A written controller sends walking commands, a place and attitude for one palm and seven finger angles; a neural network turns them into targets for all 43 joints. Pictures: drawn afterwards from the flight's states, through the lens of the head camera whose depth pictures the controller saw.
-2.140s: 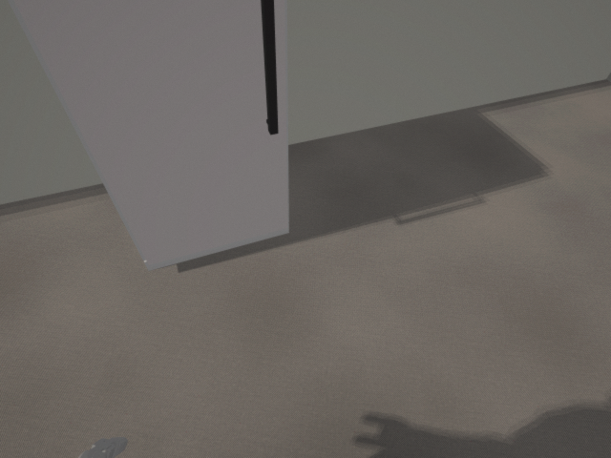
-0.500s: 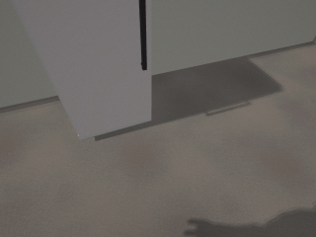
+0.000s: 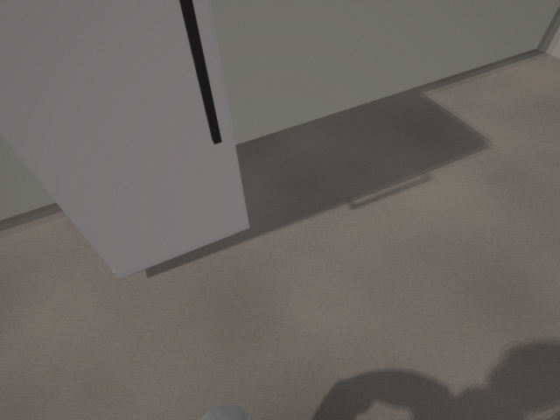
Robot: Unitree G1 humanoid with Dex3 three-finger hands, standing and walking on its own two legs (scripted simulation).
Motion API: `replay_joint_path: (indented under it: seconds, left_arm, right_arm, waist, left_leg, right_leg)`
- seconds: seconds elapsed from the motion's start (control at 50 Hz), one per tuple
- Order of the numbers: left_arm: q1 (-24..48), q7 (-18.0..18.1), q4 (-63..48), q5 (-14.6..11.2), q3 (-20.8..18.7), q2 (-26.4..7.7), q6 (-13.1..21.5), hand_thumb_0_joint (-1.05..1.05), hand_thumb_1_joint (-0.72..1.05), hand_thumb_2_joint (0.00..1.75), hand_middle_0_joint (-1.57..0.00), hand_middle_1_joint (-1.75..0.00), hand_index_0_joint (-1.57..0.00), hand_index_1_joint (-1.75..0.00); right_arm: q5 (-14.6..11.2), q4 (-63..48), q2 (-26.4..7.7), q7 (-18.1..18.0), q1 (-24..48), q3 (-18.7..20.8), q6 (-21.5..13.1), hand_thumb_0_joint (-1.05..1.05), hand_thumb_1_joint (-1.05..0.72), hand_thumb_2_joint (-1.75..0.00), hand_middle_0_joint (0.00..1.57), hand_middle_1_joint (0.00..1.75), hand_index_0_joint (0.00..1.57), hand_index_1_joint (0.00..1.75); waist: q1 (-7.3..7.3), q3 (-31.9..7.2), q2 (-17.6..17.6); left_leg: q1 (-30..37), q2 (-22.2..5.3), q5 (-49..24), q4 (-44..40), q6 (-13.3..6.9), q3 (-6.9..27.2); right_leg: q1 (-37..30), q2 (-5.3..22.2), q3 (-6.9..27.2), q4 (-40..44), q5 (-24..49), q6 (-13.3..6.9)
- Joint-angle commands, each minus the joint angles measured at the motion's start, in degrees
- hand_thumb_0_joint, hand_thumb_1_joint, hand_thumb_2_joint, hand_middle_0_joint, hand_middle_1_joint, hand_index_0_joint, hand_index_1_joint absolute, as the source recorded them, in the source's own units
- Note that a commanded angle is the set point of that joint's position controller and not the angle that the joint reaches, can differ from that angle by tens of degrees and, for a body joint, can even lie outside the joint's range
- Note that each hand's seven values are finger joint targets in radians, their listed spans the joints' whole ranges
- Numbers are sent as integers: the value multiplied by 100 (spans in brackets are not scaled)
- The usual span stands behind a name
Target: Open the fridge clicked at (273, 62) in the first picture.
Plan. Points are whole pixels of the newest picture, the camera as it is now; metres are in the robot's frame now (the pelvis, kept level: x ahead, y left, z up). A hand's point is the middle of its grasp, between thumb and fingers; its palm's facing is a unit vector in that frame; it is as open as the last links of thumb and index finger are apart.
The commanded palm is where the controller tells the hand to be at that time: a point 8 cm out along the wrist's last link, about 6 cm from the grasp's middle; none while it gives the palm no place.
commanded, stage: turn to face it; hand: right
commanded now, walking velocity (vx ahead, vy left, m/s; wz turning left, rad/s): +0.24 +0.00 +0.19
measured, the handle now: (197, 59) +0.90 +0.28 +0.07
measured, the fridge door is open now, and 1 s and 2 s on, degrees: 0 0 0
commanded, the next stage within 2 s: take the last steps up to it in 0.90 s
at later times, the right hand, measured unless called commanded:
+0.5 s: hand (375, 369) +0.25 -0.14 -0.19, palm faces -0.13 +0.97 -0.21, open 7.3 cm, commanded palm none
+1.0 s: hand (374, 314) +0.35 -0.15 -0.17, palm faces -0.40 +0.88 -0.27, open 7.4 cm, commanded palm none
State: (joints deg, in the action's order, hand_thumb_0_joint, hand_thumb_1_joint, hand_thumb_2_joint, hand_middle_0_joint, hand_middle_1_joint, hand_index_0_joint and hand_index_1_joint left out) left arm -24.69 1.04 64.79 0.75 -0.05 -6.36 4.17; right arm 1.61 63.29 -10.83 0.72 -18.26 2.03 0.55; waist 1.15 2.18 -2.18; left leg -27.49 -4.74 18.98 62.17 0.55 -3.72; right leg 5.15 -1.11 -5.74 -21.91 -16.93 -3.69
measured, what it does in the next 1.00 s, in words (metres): walks ahead, turning left: left foot, then right foot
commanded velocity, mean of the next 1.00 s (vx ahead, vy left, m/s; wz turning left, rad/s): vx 0.01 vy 0.00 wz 0.43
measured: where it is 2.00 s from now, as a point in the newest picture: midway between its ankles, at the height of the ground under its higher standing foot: (254, 372)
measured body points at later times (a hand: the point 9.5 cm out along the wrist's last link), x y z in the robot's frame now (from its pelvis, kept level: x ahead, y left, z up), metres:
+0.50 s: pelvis +0.14 +0.03 -0.02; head +0.18 +0.03 +0.43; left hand +0.19 +0.28 -0.16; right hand +0.26 -0.19 -0.17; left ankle +0.21 +0.13 -0.74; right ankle +0.17 -0.11 -0.70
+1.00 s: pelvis +0.19 +0.02 -0.01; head +0.22 +0.04 +0.43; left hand +0.11 +0.25 -0.17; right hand +0.37 -0.19 -0.15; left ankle +0.13 +0.12 -0.75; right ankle +0.23 -0.11 -0.74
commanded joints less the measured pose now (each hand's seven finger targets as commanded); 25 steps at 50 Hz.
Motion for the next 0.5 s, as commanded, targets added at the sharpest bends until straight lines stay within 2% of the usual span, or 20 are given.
replay_joint_path:
  seconds: [0.0,0.02,0.04,0.06,0.1,0.14,0.16,0.2,0.22,0.24,0.26,0.28,0.3,0.32,0.34,0.36,0.38,0.42,0.44,0.48]
  left_arm:
    - [-640,149,68,-18,-223,-796,121,0,90,90,-20,-30,-20,-30]
    - [-708,157,124,-13,-218,-740,117,0,90,90,-20,-30,-20,-30]
    - [-767,165,171,1,-222,-689,115,0,90,90,-20,-30,-20,-30]
    - [-727,176,179,10,-220,-674,104,0,90,90,-20,-30,-20,-30]
    - [-741,189,237,28,-221,-654,61,0,90,90,-20,-30,-20,-30]
    - [-618,211,239,41,-276,-741,14,0,90,90,-20,-30,-20,-30]
    - [-513,226,199,32,-296,-822,-3,0,90,90,-20,-30,-20,-30]
    - [-315,233,84,6,-365,-1002,-36,0,90,90,-20,-30,-20,-30]
    - [-238,223,17,-19,-375,-1029,-52,0,90,90,-20,-30,-20,-30]
    - [-305,166,-94,-78,-369,-894,-73,0,90,90,-20,-30,-20,-30]
    - [-408,154,-269,-134,-334,-547,-45,0,90,90,-20,-30,-20,-30]
    - [85,206,-458,-108,-370,-664,-106,0,90,90,-20,-30,-20,-30]
    - [216,159,-575,-67,-345,-562,-161,0,90,90,-20,-30,-20,-30]
    - [366,133,-644,-3,-351,-697,-239,0,90,90,-20,-30,-20,-30]
    - [536,108,-653,25,-345,-683,-315,0,90,90,-20,-30,-20,-30]
    - [472,97,-671,50,-330,-619,-397,0,90,90,-20,-30,-20,-30]
    - [426,92,-699,55,-317,-595,-458,0,90,90,-20,-30,-20,-30]
    - [604,73,-841,47,-312,-591,-507,0,90,90,-20,-30,-20,-30]
    - [610,57,-915,43,-315,-600,-502,0,90,90,-20,-30,-20,-30]
    - [813,49,-1105,34,-327,-744,-481,0,90,90,-20,-30,-20,-30]
  right_arm:
    - [-8,-531,-109,1,409,68,-162,0,-90,-90,20,30,20,30]
    - [-16,-583,-84,5,580,74,-157,0,-90,-90,20,30,20,30]
    - [-20,-638,-70,16,747,86,-169,0,-90,-90,20,30,20,30]
    - [-29,-683,-4,15,864,69,-171,0,-90,-90,20,30,20,30]
    - [-49,-680,100,-3,974,57,-155,0,-90,-90,20,30,20,30]
    - [-51,-690,33,-19,920,99,-144,0,-90,-90,20,30,20,30]
    - [-32,-675,-2,-15,778,127,-145,0,-90,-90,20,30,20,30]
    - [7,-537,-188,-31,130,203,-175,0,-90,-90,20,30,20,30]
    - [31,-410,-385,-45,-419,273,-232,0,-90,-90,20,30,20,30]
    - [62,-289,-842,-102,-1029,375,-317,0,-90,-90,20,30,20,30]
    - [-37,-261,-1309,-154,-1360,463,-341,0,-90,-90,20,30,20,30]
    - [-129,-435,-1252,-211,-1046,443,-256,0,-90,-90,20,30,20,30]
    - [-99,-623,-1227,-221,-421,428,-216,0,-90,-90,20,30,20,30]
    - [-97,-815,-974,-252,92,398,-185,0,-90,-90,20,30,20,30]
    - [-79,-922,-798,-290,435,365,-161,0,-90,-90,20,30,20,30]
    - [-41,-1003,-799,-290,647,355,-155,0,-90,-90,20,30,20,30]
    - [-9,-1052,-827,-278,767,367,-141,0,-90,-90,20,30,20,30]
    - [11,-1102,-913,-218,750,385,-78,0,-90,-90,20,30,20,30]
    - [27,-1101,-975,-196,744,394,-62,0,-90,-90,20,30,20,30]
    - [20,-1191,-1037,-145,732,440,-11,0,-90,-90,20,30,20,30]
  waist:
    - [-15,359,673]
    - [22,462,750]
    - [62,492,665]
    - [38,547,779]
    - [78,642,941]
    - [3,642,975]
    - [-98,590,943]
    - [-390,210,887]
    - [-661,-54,725]
    - [-882,-610,-175]
    - [-713,-1087,-1111]
    - [-722,-892,-286]
    - [-473,-793,-723]
    - [-327,-537,-633]
    - [-188,-348,-162]
    - [-9,-322,-16]
    - [69,-385,-27]
    - [10,-409,-158]
    - [24,-445,-349]
    - [-45,-462,-545]
  left_leg:
    - [-1167,-158,-503,-272,64,5]
    - [-1169,-162,-600,-525,54,-38]
    - [-1145,-126,-670,-840,18,-94]
    - [-1012,-88,-772,-1287,7,-175]
    - [-550,110,-931,-1847,-104,-341]
    - [-138,223,-903,-2164,-250,-319]
    - [123,361,-930,-2262,-303,-410]
    - [959,534,-1023,-2547,-384,-503]
    - [1841,521,-1409,-2996,-438,-434]
    - [3036,-372,-3144,-3167,-861,630]
    - [3612,-2029,-5621,-3677,-1754,3051]
    - [2991,-1895,-5412,-3921,-1964,2803]
    - [2432,-1759,-3771,-4156,-1877,2858]
    - [1796,-1549,-2544,-4414,-1743,2611]
    - [1132,-1299,-2016,-4533,-1539,2189]
    - [691,-1164,-1884,-4554,-1368,1891]
    - [479,-1052,-1785,-4536,-1284,1721]
    - [228,-783,-1251,-4546,-1199,1735]
    - [303,-698,-1020,-4531,-1166,1777]
    - [446,-583,-664,-4494,-1132,1969]
  right_leg:
    - [-692,1517,965,1019,2795,-639]
    - [-638,1497,851,1020,2834,-593]
    - [-703,1471,787,1001,2974,-556]
    - [-654,1418,614,946,3276,-519]
    - [-516,1395,263,791,3822,-413]
    - [-474,1545,128,488,4224,-374]
    - [-490,1573,18,217,4636,-349]
    - [-478,1594,-115,-780,5115,-224]
    - [-94,1477,-187,-1765,4737,-49]
    - [931,1029,-370,-3533,2955,202]
    - [2210,56,-295,-5669,-1653,484]
    - [2253,312,540,-5781,-1745,432]
    - [2422,543,619,-5893,-1453,467]
    - [2376,743,673,-5652,-1185,504]
    - [2127,829,650,-5250,-985,528]
    - [1921,828,570,-4829,-937,589]
    - [1728,802,494,-4366,-967,631]
    - [1484,641,323,-3558,-842,662]
    - [1479,582,274,-3298,-759,662]
    - [1495,478,219,-2795,-690,660]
